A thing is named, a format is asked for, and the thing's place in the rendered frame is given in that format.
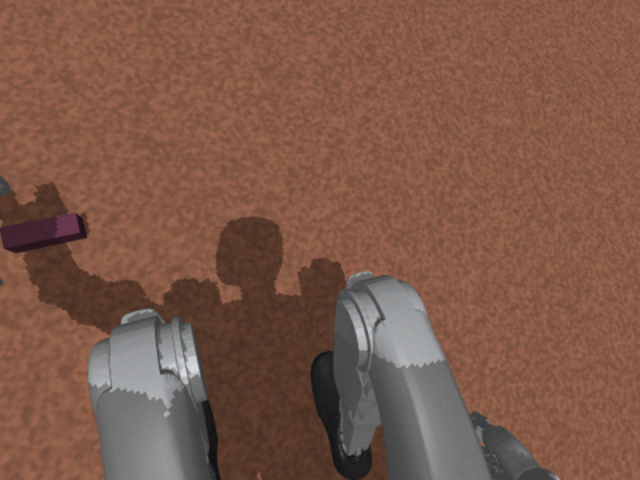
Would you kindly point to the right robot hand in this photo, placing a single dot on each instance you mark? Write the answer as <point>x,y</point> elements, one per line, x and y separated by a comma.
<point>506,457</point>

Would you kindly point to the small box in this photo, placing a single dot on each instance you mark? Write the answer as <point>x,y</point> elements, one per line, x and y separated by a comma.
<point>42,233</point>

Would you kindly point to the left robot foot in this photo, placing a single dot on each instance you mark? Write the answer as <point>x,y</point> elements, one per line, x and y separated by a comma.
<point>213,440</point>

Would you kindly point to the right robot foot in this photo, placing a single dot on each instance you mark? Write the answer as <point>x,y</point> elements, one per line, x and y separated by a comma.
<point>327,401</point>

